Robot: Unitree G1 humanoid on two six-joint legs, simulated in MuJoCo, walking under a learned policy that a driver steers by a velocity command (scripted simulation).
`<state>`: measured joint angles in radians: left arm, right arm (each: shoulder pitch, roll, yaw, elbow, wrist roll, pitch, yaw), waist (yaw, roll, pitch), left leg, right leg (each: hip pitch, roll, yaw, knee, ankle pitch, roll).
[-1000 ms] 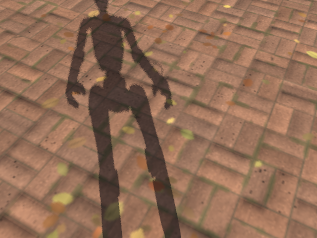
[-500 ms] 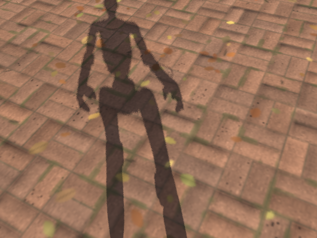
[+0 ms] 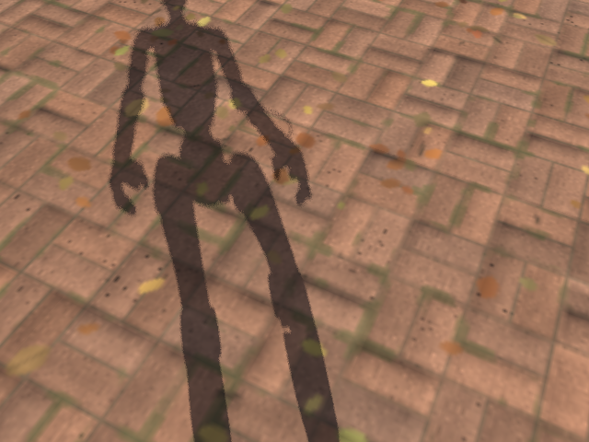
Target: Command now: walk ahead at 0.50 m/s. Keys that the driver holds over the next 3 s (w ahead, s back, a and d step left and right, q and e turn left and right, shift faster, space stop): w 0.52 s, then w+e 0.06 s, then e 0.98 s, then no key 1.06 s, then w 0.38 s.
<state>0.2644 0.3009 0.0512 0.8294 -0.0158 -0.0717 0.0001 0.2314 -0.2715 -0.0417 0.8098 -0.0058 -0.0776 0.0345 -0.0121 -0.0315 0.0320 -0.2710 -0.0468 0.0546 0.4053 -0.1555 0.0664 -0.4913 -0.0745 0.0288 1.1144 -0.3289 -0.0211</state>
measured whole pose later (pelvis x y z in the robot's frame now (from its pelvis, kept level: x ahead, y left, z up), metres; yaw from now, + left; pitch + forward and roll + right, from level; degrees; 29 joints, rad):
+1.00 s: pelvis +0.48 -0.03 -0.01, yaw -12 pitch +1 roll +0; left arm 0.25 0.32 0.09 0.83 -0.02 0.04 0.05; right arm 0.05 -0.24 -0.04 0.78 -0.03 -0.03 -0.01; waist 0.03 -0.03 0.07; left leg -0.39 0.02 0.07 0.45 -0.08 0.03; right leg -0.50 -0.01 0.03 1.13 -0.49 0.06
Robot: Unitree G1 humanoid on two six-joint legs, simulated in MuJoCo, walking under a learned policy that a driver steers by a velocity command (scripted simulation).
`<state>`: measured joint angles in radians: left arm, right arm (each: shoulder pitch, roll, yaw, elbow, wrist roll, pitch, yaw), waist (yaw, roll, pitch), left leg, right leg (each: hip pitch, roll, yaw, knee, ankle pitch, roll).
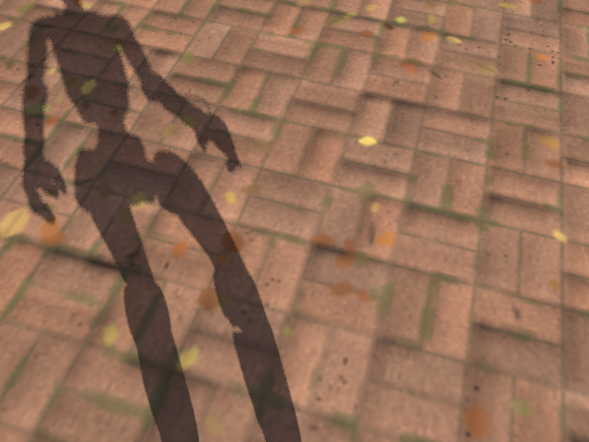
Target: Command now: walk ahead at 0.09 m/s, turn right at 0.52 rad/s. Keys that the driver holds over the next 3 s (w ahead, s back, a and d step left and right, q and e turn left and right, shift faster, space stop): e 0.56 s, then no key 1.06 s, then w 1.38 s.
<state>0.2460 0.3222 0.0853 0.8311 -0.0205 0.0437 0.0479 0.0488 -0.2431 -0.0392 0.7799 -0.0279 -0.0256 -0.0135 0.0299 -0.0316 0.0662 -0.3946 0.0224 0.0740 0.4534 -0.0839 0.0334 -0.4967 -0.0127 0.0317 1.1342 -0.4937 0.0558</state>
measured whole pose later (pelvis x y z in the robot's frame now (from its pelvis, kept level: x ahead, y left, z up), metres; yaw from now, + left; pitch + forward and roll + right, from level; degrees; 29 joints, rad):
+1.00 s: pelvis +0.05 -0.03 +0.01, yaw -25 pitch +0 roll +0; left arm 0.17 0.30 0.07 0.79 -0.01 0.04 0.03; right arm 0.13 -0.25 -0.04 0.88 0.00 0.00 -0.01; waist -0.01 -0.02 0.06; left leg -0.23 0.00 -0.02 0.47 -0.24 0.00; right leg -0.23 -0.01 0.08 0.55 -0.31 0.07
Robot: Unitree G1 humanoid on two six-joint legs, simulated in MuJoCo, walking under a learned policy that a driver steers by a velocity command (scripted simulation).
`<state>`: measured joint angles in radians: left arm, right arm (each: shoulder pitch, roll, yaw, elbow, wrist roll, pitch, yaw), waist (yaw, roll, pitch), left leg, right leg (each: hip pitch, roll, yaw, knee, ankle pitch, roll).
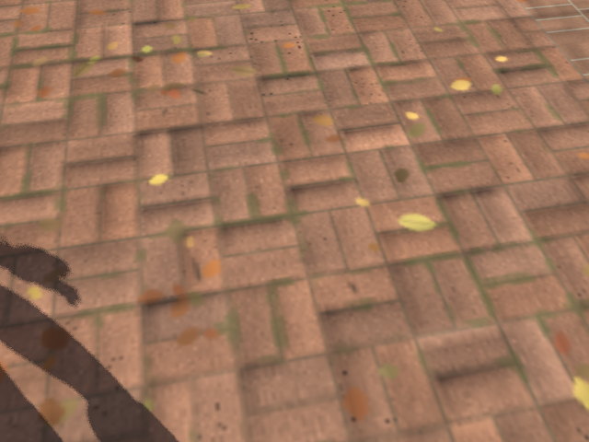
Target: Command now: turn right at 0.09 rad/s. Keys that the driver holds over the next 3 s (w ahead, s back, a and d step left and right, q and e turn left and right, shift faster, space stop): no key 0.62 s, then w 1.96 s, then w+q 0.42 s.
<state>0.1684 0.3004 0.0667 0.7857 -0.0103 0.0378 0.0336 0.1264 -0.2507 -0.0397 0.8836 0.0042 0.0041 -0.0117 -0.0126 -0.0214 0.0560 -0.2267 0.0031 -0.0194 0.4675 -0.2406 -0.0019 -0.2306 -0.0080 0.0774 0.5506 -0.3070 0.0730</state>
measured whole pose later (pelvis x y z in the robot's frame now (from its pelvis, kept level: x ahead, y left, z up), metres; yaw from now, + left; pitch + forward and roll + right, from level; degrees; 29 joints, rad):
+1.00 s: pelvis +0.08 +0.02 +0.01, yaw +1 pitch +0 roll -1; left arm 0.21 0.28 0.05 0.97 -0.03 -0.08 0.00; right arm 0.41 -0.22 -0.02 1.08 0.00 -0.10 0.02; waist -0.04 -0.03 0.00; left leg -0.07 -0.02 0.02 0.36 -0.30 0.04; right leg -0.47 -0.03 0.00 1.05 -0.30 -0.05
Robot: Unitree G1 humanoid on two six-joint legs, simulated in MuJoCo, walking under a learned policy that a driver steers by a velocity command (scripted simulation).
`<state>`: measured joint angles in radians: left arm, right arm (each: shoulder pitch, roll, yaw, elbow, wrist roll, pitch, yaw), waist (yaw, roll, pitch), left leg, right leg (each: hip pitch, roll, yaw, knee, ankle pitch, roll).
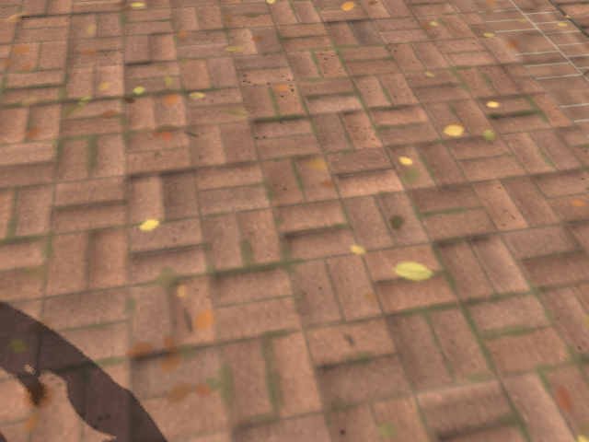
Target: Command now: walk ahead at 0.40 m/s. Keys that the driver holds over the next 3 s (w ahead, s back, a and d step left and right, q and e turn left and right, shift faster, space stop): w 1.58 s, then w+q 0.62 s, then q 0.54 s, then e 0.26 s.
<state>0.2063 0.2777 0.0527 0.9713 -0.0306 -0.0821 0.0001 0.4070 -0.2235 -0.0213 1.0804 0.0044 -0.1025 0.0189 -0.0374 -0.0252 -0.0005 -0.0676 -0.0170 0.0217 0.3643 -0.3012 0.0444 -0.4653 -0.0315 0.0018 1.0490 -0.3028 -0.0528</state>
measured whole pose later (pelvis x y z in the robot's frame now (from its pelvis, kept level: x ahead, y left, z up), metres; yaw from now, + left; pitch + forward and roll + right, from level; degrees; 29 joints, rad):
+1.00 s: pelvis +0.57 +0.02 +0.00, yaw +0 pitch +1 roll +0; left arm 0.24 0.28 0.05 0.96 -0.02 -0.09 0.00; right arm 0.23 -0.25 -0.05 0.90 -0.01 -0.10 0.03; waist -0.01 -0.03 0.03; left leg -0.26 -0.04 0.07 0.39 -0.15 0.07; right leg -0.49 -0.08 0.02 1.13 -0.31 -0.05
